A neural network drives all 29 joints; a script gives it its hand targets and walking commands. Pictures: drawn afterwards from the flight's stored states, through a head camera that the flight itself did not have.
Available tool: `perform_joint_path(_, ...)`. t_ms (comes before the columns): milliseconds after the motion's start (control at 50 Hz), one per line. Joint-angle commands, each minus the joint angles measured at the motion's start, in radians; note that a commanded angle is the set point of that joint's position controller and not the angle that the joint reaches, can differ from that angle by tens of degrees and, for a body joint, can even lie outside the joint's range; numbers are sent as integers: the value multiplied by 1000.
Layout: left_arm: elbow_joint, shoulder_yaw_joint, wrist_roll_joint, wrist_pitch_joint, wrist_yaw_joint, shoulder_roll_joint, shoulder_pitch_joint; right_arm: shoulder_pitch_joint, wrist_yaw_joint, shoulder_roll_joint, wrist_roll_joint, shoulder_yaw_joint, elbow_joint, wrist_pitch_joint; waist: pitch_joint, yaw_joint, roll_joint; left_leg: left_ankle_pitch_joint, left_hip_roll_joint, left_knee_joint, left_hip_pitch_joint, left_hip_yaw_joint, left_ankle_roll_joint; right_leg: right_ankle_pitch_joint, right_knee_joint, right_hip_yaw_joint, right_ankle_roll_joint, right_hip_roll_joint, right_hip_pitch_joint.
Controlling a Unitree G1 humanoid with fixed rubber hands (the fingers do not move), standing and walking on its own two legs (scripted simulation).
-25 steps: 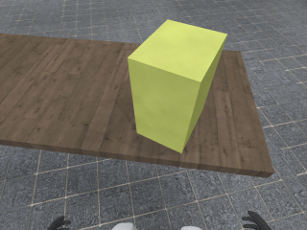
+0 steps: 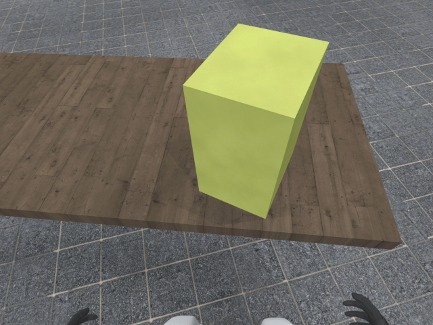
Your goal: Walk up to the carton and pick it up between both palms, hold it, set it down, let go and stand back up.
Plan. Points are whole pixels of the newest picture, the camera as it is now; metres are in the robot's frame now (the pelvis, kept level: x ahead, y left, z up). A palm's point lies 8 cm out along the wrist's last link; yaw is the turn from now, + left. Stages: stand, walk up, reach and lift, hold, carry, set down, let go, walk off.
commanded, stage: walk up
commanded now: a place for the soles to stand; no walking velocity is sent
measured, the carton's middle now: (253, 129) +0.45 -0.06 +0.09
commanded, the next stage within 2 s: reach and lift in 1.80 s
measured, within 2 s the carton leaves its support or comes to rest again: neither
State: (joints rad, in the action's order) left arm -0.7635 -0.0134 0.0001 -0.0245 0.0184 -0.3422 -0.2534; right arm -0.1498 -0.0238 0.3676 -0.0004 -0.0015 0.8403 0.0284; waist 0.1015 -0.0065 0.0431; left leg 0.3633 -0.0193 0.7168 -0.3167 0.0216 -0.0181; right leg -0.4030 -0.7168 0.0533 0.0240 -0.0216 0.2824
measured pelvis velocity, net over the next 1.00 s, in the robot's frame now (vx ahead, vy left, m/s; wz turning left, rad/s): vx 0.00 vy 0.05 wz -0.16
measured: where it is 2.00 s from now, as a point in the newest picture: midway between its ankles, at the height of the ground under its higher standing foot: outside the picture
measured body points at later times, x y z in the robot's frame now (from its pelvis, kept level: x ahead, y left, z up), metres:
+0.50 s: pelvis +0.01 +0.04 +0.00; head +0.04 +0.01 +0.44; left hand +0.12 +0.33 -0.10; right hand +0.10 -0.26 -0.14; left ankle +0.02 +0.12 -0.72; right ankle -0.03 -0.12 -0.70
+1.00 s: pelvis +0.00 +0.05 +0.00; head +0.01 +0.01 +0.44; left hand +0.14 +0.33 -0.09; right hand +0.05 -0.25 -0.14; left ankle +0.02 +0.16 -0.72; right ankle -0.03 -0.09 -0.72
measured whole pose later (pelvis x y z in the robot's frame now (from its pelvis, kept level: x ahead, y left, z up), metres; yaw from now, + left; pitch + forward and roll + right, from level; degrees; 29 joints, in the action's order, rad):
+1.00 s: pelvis +0.00 +0.05 +0.00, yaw -9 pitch -4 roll +1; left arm -0.76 -0.01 0.00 -0.01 0.05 -0.33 -0.25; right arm -0.16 -0.01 0.38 0.00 0.00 0.86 0.04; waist 0.12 0.03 0.08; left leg 0.36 -0.02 0.71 -0.26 -0.02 -0.03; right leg -0.43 -0.75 0.08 0.01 0.00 0.25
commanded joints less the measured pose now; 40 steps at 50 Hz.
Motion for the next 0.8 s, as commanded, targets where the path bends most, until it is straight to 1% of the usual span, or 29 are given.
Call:
perform_joint_path(0,70,-77,-10,-15,41,-240,16,-38,19,255,-42,-128,-127,-30,-116,71,109,-408,347,-323,270,344,-246,-264,-269,48,-39,36,253)
perform_joint_path(60,57,-73,-13,-28,37,-227,-37,3,21,222,-44,-122,-136,-18,-122,40,158,-574,277,-249,310,217,-233,-176,-104,-20,-38,-3,210)
perform_joint_path(80,53,-67,-14,-35,39,-218,-45,7,19,222,-40,-121,-128,-12,-135,28,148,-653,251,-201,308,170,-207,-93,40,-46,-41,-4,154)
perform_joint_path(100,34,-61,-7,-44,39,-213,-101,26,18,227,-39,-120,-134,-6,-170,-6,123,-650,217,-128,291,101,-156,95,226,-61,-42,-4,33)
perform_joint_path(120,10,-67,-4,-52,45,-233,-142,61,16,208,-32,-115,-144,-1,-200,-32,61,-600,173,-12,201,59,-99,285,297,6,-59,-26,-101)
perform_joint_path(140,-6,-89,5,-50,52,-304,-162,83,12,178,-27,-105,-169,-2,-214,-37,-73,-440,94,120,17,14,-45,503,264,191,-98,-126,-233)
perform_joint_path(160,-9,-101,5,-41,53,-332,-162,77,14,137,-25,-88,-176,-3,-194,-30,-200,-23,39,165,-167,-24,-3,750,246,355,-173,-264,-328)
perform_joint_path(180,8,-110,11,-34,56,-338,-160,85,18,167,-33,-99,-170,9,-154,-41,-171,247,41,213,-209,26,3,745,240,439,-279,-336,-263)
perform_joint_path(200,25,-109,23,-33,57,-332,-137,98,20,193,-43,-113,-171,15,-112,-44,-168,288,55,269,-220,51,4,744,225,469,-332,-363,-205)
perform_joint_path(220,38,-107,26,-31,58,-319,-131,106,20,205,-47,-119,-172,17,-86,-38,-141,290,56,290,-220,60,4,732,225,454,-331,-350,-188)
perform_joint_path(260,54,-103,22,-28,64,-314,-93,89,15,185,-39,-119,-166,7,-64,-28,-194,261,66,203,-220,42,5,792,204,367,-296,-300,-215)
perform_joint_path(320,56,-102,19,-13,60,-317,-102,73,13,181,-40,-119,-156,-11,-96,-33,-240,220,45,13,-158,17,-7,845,163,344,-248,-248,-250)
perform_joint_path(340,59,-100,14,-6,56,-319,-74,35,14,179,-38,-120,-141,-19,-117,-7,-236,139,43,-96,-62,10,-13,790,133,316,-221,-231,-207)
perform_joint_path(360,70,-89,4,0,52,-312,-14,-31,17,188,-39,-121,-113,-29,-129,41,-210,-25,52,-259,113,18,-26,694,83,251,-163,-195,-93)
perform_joint_path(380,89,-72,-9,-4,46,-261,32,-104,22,245,-44,-139,-84,-40,-184,83,-85,-267,161,-348,333,148,-52,489,-68,165,-84,-115,64)
perform_joint_path(400,106,-48,-21,-11,45,-181,50,-106,25,330,-41,-159,-78,-43,-198,93,123,-543,336,-348,468,346,-83,95,-258,44,-22,43,246)
perform_joint_path(420,95,-48,-13,-3,59,-182,52,-106,28,314,-28,-145,-75,-42,-185,93,73,-645,400,-335,432,414,-129,-257,-293,43,-12,88,284)
perform_joint_path(440,90,-68,-10,10,67,-237,63,-126,32,288,-24,-134,-75,-40,-195,111,7,-558,400,-310,394,426,-152,-278,-327,109,-18,59,255)
perform_joint_path(480,64,-74,-14,14,56,-233,41,-29,35,229,-30,-116,-107,-30,-77,61,38,-482,319,-323,279,283,-157,-208,-318,72,-29,36,236)
perform_joint_path(540,62,-74,-8,14,45,-226,30,-52,38,223,-26,-116,-104,-26,-71,74,65,-540,293,-319,325,254,-146,-192,-269,54,-20,27,243)
perform_joint_path(580,67,-66,-6,10,44,-216,47,-99,40,221,-26,-111,-91,-31,-100,94,57,-700,311,-286,417,259,-147,-197,-196,49,-15,25,248)
perform_joint_path(620,70,-60,-7,-1,47,-209,50,-81,42,221,-28,-108,-93,-23,-120,78,54,-787,317,-251,413,224,-177,-192,-75,1,-18,5,201)
perform_joint_path(640,67,-61,-5,-9,48,-215,20,-59,40,226,-25,-105,-102,-17,-146,58,58,-760,312,-223,383,199,-180,-152,27,-20,-27,-6,126)
perform_joint_path(680,21,-60,2,-26,53,-214,-70,33,30,220,-24,-103,-110,-3,-153,-15,4,-646,224,-86,195,64,-112,217,321,-7,-45,-26,-121)
perform_joint_path(700,0,-81,11,-31,59,-277,-116,74,23,170,-15,-89,-133,-5,-185,-41,-108,-484,148,50,35,17,-53,443,291,177,-92,-123,-261)
perform_joint_path(720,2,-94,10,-28,61,-314,-103,69,20,135,-8,-71,-136,-3,-167,-30,-218,-149,68,105,-97,-32,-1,719,260,345,-169,-260,-303)
perform_joint_path(740,14,-95,5,-23,61,-308,-79,63,22,157,-9,-83,-119,9,-136,-30,-230,211,52,156,-119,8,5,753,261,423,-275,-326,-239)
perform_joint_path(760,31,-97,22,-24,63,-319,-71,87,21,182,-22,-93,-128,17,-101,-43,-248,272,53,212,-138,46,0,801,244,460,-330,-336,-194)
perform_joint_path(780,45,-92,23,-26,64,-297,-59,82,20,196,-24,-97,-113,16,-76,-35,-223,287,58,224,-142,52,-6,798,230,428,-328,-326,-179)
